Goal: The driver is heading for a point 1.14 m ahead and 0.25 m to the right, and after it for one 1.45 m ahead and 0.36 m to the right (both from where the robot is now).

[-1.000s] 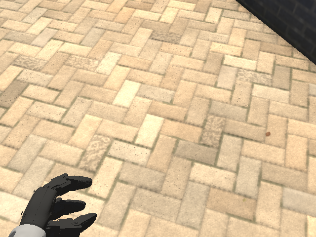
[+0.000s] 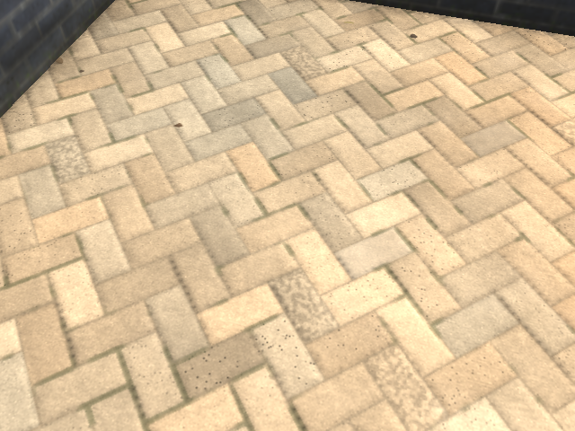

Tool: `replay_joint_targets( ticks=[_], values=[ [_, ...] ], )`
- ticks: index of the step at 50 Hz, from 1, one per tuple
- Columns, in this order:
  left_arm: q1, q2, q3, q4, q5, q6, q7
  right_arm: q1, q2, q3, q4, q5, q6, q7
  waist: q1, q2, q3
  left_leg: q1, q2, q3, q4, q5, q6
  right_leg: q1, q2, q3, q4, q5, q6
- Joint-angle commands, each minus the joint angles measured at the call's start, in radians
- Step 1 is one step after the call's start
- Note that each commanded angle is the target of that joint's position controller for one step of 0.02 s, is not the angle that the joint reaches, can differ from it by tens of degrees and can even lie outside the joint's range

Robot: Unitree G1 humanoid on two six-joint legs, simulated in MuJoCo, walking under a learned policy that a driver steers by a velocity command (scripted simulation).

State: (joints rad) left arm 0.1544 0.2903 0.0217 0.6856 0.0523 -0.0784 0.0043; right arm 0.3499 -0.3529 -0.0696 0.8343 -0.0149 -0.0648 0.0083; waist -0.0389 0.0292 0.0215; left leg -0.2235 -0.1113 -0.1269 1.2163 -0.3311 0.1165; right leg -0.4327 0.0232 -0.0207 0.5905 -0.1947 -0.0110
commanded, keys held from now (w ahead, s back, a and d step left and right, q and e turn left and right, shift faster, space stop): w+shift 0.18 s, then w+e+shift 0.82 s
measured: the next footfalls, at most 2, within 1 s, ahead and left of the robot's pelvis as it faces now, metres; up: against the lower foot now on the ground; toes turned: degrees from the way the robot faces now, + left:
left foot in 0.34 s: +0.51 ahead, +0.11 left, +0.00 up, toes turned +1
right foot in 0.80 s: +0.91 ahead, -0.14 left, +0.00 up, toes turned -25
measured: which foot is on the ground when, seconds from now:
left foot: up 0.00-0.32, down 0.34-0.80, up 0.82-1.00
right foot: down 0.00-0.36, up 0.38-0.78, down 0.80-1.00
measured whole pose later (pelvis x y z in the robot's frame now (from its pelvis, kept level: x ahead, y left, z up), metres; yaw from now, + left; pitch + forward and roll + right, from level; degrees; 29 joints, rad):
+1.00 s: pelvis +0.91 -0.13 +0.01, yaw -33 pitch +0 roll -1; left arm 0.44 0.32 0.07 0.85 0.01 -0.03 -0.01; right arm 0.06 -0.22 0.02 0.62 -0.07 -0.07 0.00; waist 0.05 0.00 0.04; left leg -0.65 0.14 -0.11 1.14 -0.33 -0.06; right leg -0.17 0.23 0.06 0.44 -0.25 -0.19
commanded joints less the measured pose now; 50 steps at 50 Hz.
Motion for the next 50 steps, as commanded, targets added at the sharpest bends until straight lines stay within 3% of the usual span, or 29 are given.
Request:
replay_joint_targets(
  ticks=[1,3,7,9,12,14,15,16,17,18,19,20,21,22,25,28,32,35,37,38,39,40,41,42,43,44,46,48,50],
  values=[
    [0.198,0.088,0.044,0.04,0.001,-0.014,-0.007,-0.139,-0.032,0.019,-0.143,-0.025,-0.012,0.023,0.089,-0.036,-0.055,-0.481,0.119,-0.019,0.08,0.063,-0.008,0.421,-0.286,0.499,-0.347,-0.265,-0.172],
    [0.248,0.051,0.031,0.099,-0.011,-0.029,-0.009,-0.14,0.01,0.036,-0.16,-0.032,0.005,0.039,0.052,-0.094,-0.014,-0.475,0.131,-0.026,0.021,0.04,-0.017,0.353,-0.242,0.396,-0.388,-0.191,-0.151],
    [0.284,0.093,0.037,0.137,-0.034,-0.051,-0.016,-0.299,0.009,0.058,-0.24,-0.037,0.008,0.049,0.041,-0.088,0.079,-0.571,0.143,0.017,-0.191,0.155,-0.044,0.297,-0.225,0.228,-0.502,0.006,-0.164],
    [0.28,0.1,0.036,0.145,-0.042,-0.055,-0.021,-0.385,0.013,0.073,-0.271,-0.031,-0.001,0.064,0.043,-0.081,0.1,-0.453,0.151,0.113,-0.409,0.298,-0.047,0.234,-0.176,0.1,-0.555,0.164,-0.14],
    [0.343,0.132,0.039,0.179,-0.057,-0.057,-0.024,-0.467,0.035,0.089,-0.292,-0.022,-0.01,0.071,0.064,-0.073,0.112,-0.245,0.137,0.193,-0.565,0.42,-0.031,0.221,-0.19,0.088,-0.614,0.428,-0.147],
    [0.357,0.184,0.046,0.194,-0.054,-0.051,-0.02,-0.436,-0.002,0.075,-0.28,-0.027,-0.012,0.05,0.038,-0.094,0.052,-0.168,0.088,0.203,-0.618,0.343,-0.015,0.36,-0.202,0.073,-0.477,0.807,-0.142],
    [0.37,0.211,0.051,0.204,-0.051,-0.045,-0.013,-0.359,-0.033,0.061,-0.259,-0.035,-0.015,0.035,-0.004,-0.116,-0.023,-0.066,0.057,0.2,-0.627,0.269,-0.005,0.409,-0.208,0.073,-0.336,0.983,-0.131],
    [0.363,0.229,0.054,0.21,-0.047,-0.034,-0.005,-0.183,-0.064,0.043,-0.204,-0.039,-0.017,0.017,-0.087,-0.135,-0.119,0.123,0.035,0.19,-0.642,0.209,0.003,0.391,-0.202,0.073,-0.112,1.022,-0.119],
    [0.337,0.217,0.051,0.2,-0.047,-0.029,-0.003,0.001,-0.107,0.021,-0.151,-0.048,-0.019,-0.002,-0.179,-0.125,-0.205,0.37,0.115,0.124,-0.645,0.179,0.011,0.229,-0.164,0.069,0.161,0.826,-0.106],
    [0.353,0.098,0.028,0.165,-0.034,-0.031,-0.004,0.154,-0.196,-0.007,-0.125,-0.07,-0.022,-0.021,-0.179,0.05,-0.354,0.577,0.387,-0.161,-0.655,-0.132,0.016,0.041,-0.081,0.045,0.53,0.21,-0.115],
    [0.453,0.019,0.013,0.127,-0.089,-0.026,-0.009,0.117,-0.219,-0.016,-0.14,-0.07,-0.015,-0.017,-0.082,0.244,-0.508,0.704,0.605,-0.674,-0.854,-0.353,0.109,-0.21,0.015,0.093,0.837,-0.258,-0.103],
    [0.324,0.112,0.033,0.126,-0.07,-0.015,-0.002,0.035,-0.138,-0.011,-0.144,-0.047,-0.009,-0.013,-0.087,0.087,-0.339,0.568,0.531,-0.588,-0.917,-0.371,0.089,-0.313,-0.054,0.106,0.851,-0.147,-0.113],
    [0.243,0.101,0.033,0.113,-0.061,-0.01,-0.009,-0.027,-0.064,0.006,-0.132,-0.038,-0.019,-0.011,-0.065,0.039,-0.174,0.414,0.489,-0.409,-0.926,-0.219,0.074,-0.331,-0.088,0.1,0.785,-0.071,-0.109],
    [0.221,0.074,0.029,0.114,-0.056,-0.002,-0.017,-0.047,-0.036,0.009,-0.112,-0.04,-0.027,-0.007,-0.032,0.003,-0.088,0.292,0.454,-0.296,-0.961,-0.056,0.063,-0.303,-0.115,0.096,0.746,-0.056,-0.101],
    [0.209,0.017,0.027,0.105,-0.031,0.052,-0.041,-0.041,0.012,0.017,-0.062,-0.013,-0.054,-0.005,0.046,0.038,0.005,0.11,0.409,-0.066,-1.044,0.088,0.028,-0.253,-0.165,0.093,0.695,-0.069,-0.076],
    [0.064,-0.003,0.022,0.036,-0.023,0.073,-0.062,-0.035,0.033,0.02,-0.027,0.003,-0.073,-0.002,0.062,0.042,0.074,0.088,0.36,0.15,-1.101,0.285,-0.01,-0.342,-0.18,0.049,0.621,0.049,-0.066],
    [-0.08,0.001,0.006,-0.031,-0.034,0.066,-0.093,-0.056,-0.009,0.013,-0.015,-0.002,-0.084,-0.009,0.079,0.01,0.114,0.047,0.286,0.376,-1.147,0.501,-0.052,-0.21,-0.133,-0.065,0.292,0.285,-0.106],
    [-0.103,0.035,0.011,-0.032,-0.033,0.06,-0.099,0.008,-0.081,0.002,-0.002,0.002,-0.075,-0.024,0.087,0.013,0.081,0.198,0.303,0.426,-1.04,1.058,-0.087,-0.079,-0.021,-0.178,0.16,0.308,-0.155],
    [0.064,0.092,0.031,0.01,-0.038,0.06,-0.084,-0.004,-0.152,-0.018,-0.018,-0.008,-0.039,-0.041,0.187,0.071,-0.033,0.28,0.339,0.417,-0.772,1.394,-0.096,0.094,0.051,-0.195,0.16,0.173,-0.185],
    [0.246,0.133,0.053,0.058,-0.037,0.061,-0.073,-0.047,-0.178,-0.027,-0.036,-0.016,-0.017,-0.046,0.28,0.085,-0.121,0.239,0.363,0.395,-0.533,1.432,-0.082,0.281,0.074,-0.164,0.166,0.095,-0.213],
    [0.437,0.18,0.083,0.121,-0.036,0.061,-0.052,-0.074,-0.177,-0.029,-0.051,-0.023,-0.002,-0.04,0.349,0.046,-0.199,0.117,0.349,0.373,-0.216,1.248,-0.073,0.518,0.09,-0.097,0.103,0.017,-0.239],
    [0.386,0.234,0.117,0.121,-0.065,0.078,-0.028,-0.103,-0.096,-0.016,-0.055,-0.021,-0.006,-0.021,0.304,-0.157,-0.126,-0.14,0.148,0.359,0.207,0.305,-0.103,0.62,0.018,0.074,0.018,-0.047,-0.272],
    [0.274,0.374,0.134,0.074,-0.018,0.092,-0.03,0.01,-0.012,0.016,-0.183,-0.01,-0.028,-0.009,0.111,-0.354,-0.244,-0.576,0.037,0.211,0.535,-0.179,-0.163,0.877,-0.237,0.666,-0.117,-0.019,-0.495],
    [0.283,0.342,0.138,0.036,-0.028,0.093,-0.022,-0.085,-0.05,0.026,-0.208,-0.021,-0.057,-0.015,0.178,-0.122,-0.311,-0.661,0.087,0.042,0.508,-0.102,-0.142,0.875,-0.286,0.854,-0.295,-0.206,-0.506],
    [0.271,0.277,0.124,0.062,-0.031,0.084,-0.01,-0.135,-0.059,0.03,-0.21,-0.019,-0.073,-0.014,0.141,-0.002,-0.136,-0.666,0.141,0.029,0.38,-0.05,-0.132,0.693,-0.275,0.81,-0.363,-0.233,-0.445],
    [0.248,0.228,0.11,0.083,-0.036,0.071,-0.006,-0.156,-0.047,0.036,-0.215,-0.026,-0.071,-0.015,0.081,0.067,-0.043,-0.598,0.188,0.03,0.243,-0.027,-0.135,0.519,-0.231,0.714,-0.367,-0.156,-0.395],
    [0.186,0.183,0.09,0.071,-0.041,0.039,0.002,-0.132,-0.035,0.045,-0.201,-0.058,-0.027,-0.016,0.007,0.076,0.02,-0.453,0.227,0.035,0.122,-0.044,-0.16,0.266,-0.142,0.55,-0.368,0.001,-0.362],
    [0.181,0.171,0.082,0.065,-0.048,0.016,-0.005,-0.16,-0.019,0.051,-0.218,-0.061,0.008,-0.01,-0.007,0.054,0.038,-0.384,0.249,0.065,-0.034,-0.058,-0.188,0.125,-0.08,0.457,-0.398,0.034,-0.356],
    [0.188,0.179,0.086,0.061,-0.047,0.005,-0.01,-0.297,0.008,0.065,-0.28,-0.047,0.011,0.002,0.025,0.022,0.081,-0.343,0.244,0.106,-0.234,0.095,-0.201,0.033,-0.03,0.405,-0.433,0.085,-0.336]
  ],
)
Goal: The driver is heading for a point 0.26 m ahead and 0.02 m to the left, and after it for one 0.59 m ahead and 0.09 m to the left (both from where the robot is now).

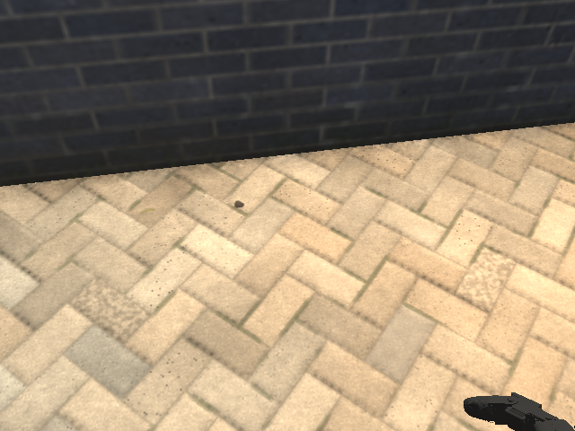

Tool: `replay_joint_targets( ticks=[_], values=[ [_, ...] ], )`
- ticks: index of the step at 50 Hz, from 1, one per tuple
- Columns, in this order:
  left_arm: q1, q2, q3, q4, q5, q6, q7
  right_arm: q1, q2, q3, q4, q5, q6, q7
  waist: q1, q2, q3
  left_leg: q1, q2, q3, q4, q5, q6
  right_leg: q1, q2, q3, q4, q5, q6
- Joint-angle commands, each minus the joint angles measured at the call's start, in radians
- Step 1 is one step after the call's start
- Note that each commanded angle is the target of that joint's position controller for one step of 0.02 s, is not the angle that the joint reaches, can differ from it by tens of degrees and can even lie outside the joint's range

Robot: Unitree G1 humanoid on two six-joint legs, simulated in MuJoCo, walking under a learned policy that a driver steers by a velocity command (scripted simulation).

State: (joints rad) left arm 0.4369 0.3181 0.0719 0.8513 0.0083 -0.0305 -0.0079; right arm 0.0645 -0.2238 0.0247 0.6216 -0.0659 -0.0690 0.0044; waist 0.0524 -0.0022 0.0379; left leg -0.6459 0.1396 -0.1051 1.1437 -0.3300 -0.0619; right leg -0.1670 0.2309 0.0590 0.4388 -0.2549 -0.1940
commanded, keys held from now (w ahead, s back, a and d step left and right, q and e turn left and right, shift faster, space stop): w+e+shift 0.04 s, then w+shift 0.30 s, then w+q+shift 0.02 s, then shift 0.64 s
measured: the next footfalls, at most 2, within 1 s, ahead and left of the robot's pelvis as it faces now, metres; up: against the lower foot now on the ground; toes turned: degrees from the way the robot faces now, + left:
left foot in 0.22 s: +0.42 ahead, +0.16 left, +0.00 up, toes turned -10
right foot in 0.62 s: +0.76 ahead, -0.10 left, +0.00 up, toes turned -9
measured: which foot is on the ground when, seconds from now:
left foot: up 0.00-0.20, down 0.22-0.62, up 0.64-0.96, down 0.98-1.00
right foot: down 0.00-0.22, up 0.24-0.60, down 0.62-1.00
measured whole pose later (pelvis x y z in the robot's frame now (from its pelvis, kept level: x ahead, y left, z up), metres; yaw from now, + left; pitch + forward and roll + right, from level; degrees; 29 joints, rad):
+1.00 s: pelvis +0.69 +0.01 +0.00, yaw -12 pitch +0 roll -2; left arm 0.15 0.24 0.01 0.85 0.03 -0.03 -0.03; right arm 0.15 -0.27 -0.01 0.80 -0.04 0.03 -0.04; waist 0.02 0.04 0.01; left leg -0.36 0.08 -0.08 0.55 -0.20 -0.05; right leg -0.33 0.10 0.00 0.48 -0.17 -0.06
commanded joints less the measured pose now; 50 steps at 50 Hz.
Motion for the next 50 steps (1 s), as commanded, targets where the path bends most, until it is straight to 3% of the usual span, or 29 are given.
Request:
replay_joint_targets(
  ticks=[1,4,7,9,10,11,12,13,14,15,18,22,24,25,26,28,30,31,32,33,34,35,36,37,39,42,45,47,50],
  values=[
    [-0.089,0.153,0.04,-0.108,-0.003,-0.045,-0.001,-0.065,-0.105,-0.022,-0.086,0.014,0.013,0.011,-0.045,0.038,0.068,0.116,-0.02,0.092,-0.266,0.207,-0.021,-0.244,-0.212,0.305,-0.282,0.171,-0.129],
    [-0.037,0.158,0.048,-0.092,-0.017,-0.05,-0.011,-0.116,-0.099,-0.017,-0.096,0.036,0.005,0.019,0.017,-0.017,0.022,0.212,-0.07,0.121,-0.488,0.454,0.013,-0.139,-0.22,0.281,-0.268,0.359,-0.069],
    [0.005,0.154,0.045,-0.066,-0.015,-0.055,-0.001,-0.118,-0.133,-0.031,-0.094,0.03,-0.004,0.015,0.032,-0.032,-0.005,0.252,-0.096,0.116,-0.615,0.456,0.058,0.058,-0.277,0.291,-0.2,0.55,-0.026],
    [-0.003,0.206,0.051,-0.056,0.003,-0.054,0.007,0.057,-0.199,-0.066,-0.041,0.031,-0.01,0.0,-0.055,-0.045,-0.117,0.394,-0.162,0.135,-0.613,0.267,0.091,0.188,-0.299,0.276,0.023,0.876,0.011],
    [-0.045,0.221,0.052,-0.058,0.015,-0.052,0.005,0.233,-0.228,-0.085,0.004,0.038,-0.011,-0.015,-0.166,-0.041,-0.195,0.57,-0.156,0.149,-0.624,0.205,0.106,0.143,-0.273,0.239,0.241,0.893,0.032],
    [-0.085,0.156,0.033,-0.077,0.027,-0.058,0.006,0.445,-0.282,-0.107,0.048,0.026,-0.011,-0.037,-0.266,-0.007,-0.291,0.813,-0.036,0.024,-0.574,-0.003,0.127,-0.037,-0.236,0.195,0.556,0.708,0.046],
    [0.09,-0.026,-0.011,-0.114,-0.019,-0.063,0.0,0.459,-0.389,-0.133,0.066,-0.017,-0.017,-0.031,-0.124,0.369,-0.416,1.079,0.269,-0.584,-0.744,-0.32,0.265,-0.392,-0.073,0.099,0.927,-0.138,0.099],
    [0.036,0.038,-0.024,-0.101,0.0,-0.062,0.007,0.392,-0.315,-0.13,0.059,0.008,-0.008,-0.012,-0.137,0.275,-0.359,1.015,0.275,-0.844,-0.901,-0.501,0.288,-0.551,-0.117,0.097,0.997,-0.162,0.076],
    [-0.099,0.087,-0.013,-0.114,0.012,-0.055,0.004,0.298,-0.234,-0.117,0.054,0.017,-0.009,-0.005,-0.132,0.113,-0.174,0.851,0.224,-0.647,-0.908,-0.439,0.274,-0.582,-0.183,0.084,0.962,-0.052,0.076],
    [-0.17,0.093,-0.016,-0.129,0.023,-0.054,-0.007,0.273,-0.191,-0.108,0.071,0.018,-0.011,0.003,-0.123,0.009,-0.107,0.729,0.176,-0.496,-0.899,-0.281,0.261,-0.552,-0.213,0.075,0.903,-0.003,0.079],
    [-0.23,0.035,-0.036,-0.171,0.04,-0.034,-0.037,0.339,-0.12,-0.08,0.159,0.027,-0.029,0.004,-0.068,0.074,-0.019,0.559,0.071,-0.278,-0.941,-0.076,0.229,-0.513,-0.246,0.09,0.79,-0.03,0.094],
    [-0.333,0.007,-0.063,-0.226,0.049,-0.036,-0.035,0.339,-0.155,-0.079,0.2,0.056,-0.056,0.013,-0.022,0.06,0.059,0.484,0.04,-0.027,-0.963,0.754,0.234,-0.514,-0.241,-0.026,0.52,0.046,0.151],
    [-0.374,-0.045,-0.09,-0.24,0.036,-0.047,-0.047,0.326,-0.17,-0.078,0.207,0.067,-0.061,0.019,-0.029,0.106,0.035,0.393,-0.04,0.095,-0.955,0.922,0.19,-0.313,-0.228,-0.109,0.247,0.227,0.157],
    [-0.436,-0.031,-0.083,-0.246,-0.032,-0.075,-0.043,0.314,-0.217,-0.095,0.19,0.116,-0.068,-0.008,-0.069,0.095,0.011,0.438,-0.009,0.053,-0.94,0.894,0.208,-0.292,-0.217,-0.08,0.197,0.294,0.174],
    [-0.468,-0.006,-0.077,-0.263,-0.031,-0.088,-0.047,0.343,-0.23,-0.095,0.209,0.121,-0.064,-0.022,-0.067,0.077,-0.011,0.507,0.006,0.05,-0.94,0.829,0.195,-0.288,-0.21,-0.063,0.112,0.367,0.166],
    [-0.492,0.037,-0.059,-0.273,-0.009,-0.093,-0.047,0.385,-0.268,-0.106,0.232,0.097,-0.049,-0.038,-0.06,0.082,-0.04,0.583,0.027,0.039,-0.893,0.836,0.172,-0.223,-0.17,-0.066,0.027,0.443,0.136],
    [-0.317,0.084,-0.031,-0.214,0.004,-0.09,-0.037,0.371,-0.259,-0.102,0.236,0.082,-0.031,-0.037,0.035,0.117,-0.141,0.59,0.001,0.072,-0.694,0.945,0.131,-0.004,-0.138,-0.075,0.031,0.474,0.1],
    [-0.184,0.112,-0.016,-0.169,0.019,-0.085,-0.028,0.337,-0.252,-0.095,0.221,0.076,-0.022,-0.031,0.111,0.128,-0.19,0.519,-0.032,0.091,-0.509,0.925,0.094,0.154,-0.185,-0.044,0.036,0.56,0.075],
    [-0.056,0.181,-0.004,-0.132,0.038,-0.075,-0.009,0.332,-0.198,-0.076,0.182,0.052,-0.023,-0.029,0.135,-0.03,-0.3,0.332,-0.119,0.129,-0.159,0.495,0.053,0.395,-0.392,0.141,0.12,1.012,0.015],
    [-0.064,0.162,-0.028,-0.14,0.067,-0.079,-0.017,0.597,-0.033,-0.022,0.23,0.05,-0.013,-0.009,0.002,-0.279,-0.532,0.095,-0.244,-0.003,0.243,-0.362,0.017,0.673,-0.673,0.514,0.159,1.352,-0.225],
    [-0.094,0.1,-0.022,-0.155,0.037,-0.072,-0.027,0.628,-0.139,-0.04,0.275,0.061,-0.002,0.0,0.033,-0.144,-0.61,0.109,-0.202,-0.1,0.315,-0.318,0.02,0.605,-0.628,0.556,0.086,1.167,-0.241],
    [-0.22,0.069,-0.03,-0.18,0.004,-0.069,-0.03,0.479,-0.187,-0.053,0.231,0.073,0.009,-0.004,0.011,-0.085,-0.425,0.051,-0.14,-0.044,0.261,-0.262,0.017,0.429,-0.572,0.412,0.042,1.014,-0.204],
    [-0.299,0.039,-0.04,-0.177,-0.01,-0.068,-0.029,0.364,-0.212,-0.062,0.197,0.062,0.016,-0.023,-0.016,0.009,-0.278,0.057,-0.097,0.0,0.169,-0.191,0.005,0.23,-0.509,0.326,-0.009,0.912,-0.15],
    [-0.333,0.015,-0.05,-0.172,0.0,-0.076,-0.03,0.322,-0.217,-0.071,0.193,0.053,0.033,-0.041,-0.045,0.029,-0.194,0.1,-0.074,0.007,0.102,-0.153,-0.004,0.08,-0.476,0.276,-0.057,0.882,-0.121],
    [-0.367,0.01,-0.052,-0.147,0.031,-0.077,-0.04,0.347,-0.16,-0.062,0.181,0.056,0.064,-0.05,-0.103,-0.024,-0.158,0.236,-0.049,0.008,-0.026,-0.126,-0.017,-0.106,-0.44,0.215,-0.102,0.849,-0.099],
    [-0.391,0.046,-0.038,-0.114,0.036,-0.064,-0.033,0.319,-0.094,-0.043,0.168,0.055,0.08,-0.057,-0.122,-0.077,-0.178,0.369,-0.059,0.047,-0.308,-0.061,-0.026,-0.213,-0.394,0.115,-0.124,0.766,-0.072],
    [-0.396,0.059,-0.032,-0.096,0.022,-0.038,-0.02,0.263,-0.114,-0.05,0.173,0.06,0.106,-0.055,-0.108,-0.084,-0.204,0.468,-0.071,0.052,-0.451,0.126,-0.016,-0.243,-0.386,0.128,-0.168,0.249,-0.031],
    [-0.426,0.056,-0.034,-0.105,0.014,-0.018,-0.02,0.19,-0.116,-0.057,0.159,0.037,0.104,-0.044,-0.101,-0.08,-0.132,0.506,-0.08,0.061,-0.547,0.203,0.011,-0.317,-0.356,0.137,-0.19,-0.089,0.018],
    [-0.342,0.002,-0.054,-0.067,0.021,-0.012,-0.022,0.144,-0.165,-0.064,0.131,0.014,0.093,-0.042,-0.079,-0.016,-0.074,0.528,0.001,-0.007,-0.709,0.215,0.067,-0.308,-0.291,0.12,-0.094,-0.216,0.12]
  ],
)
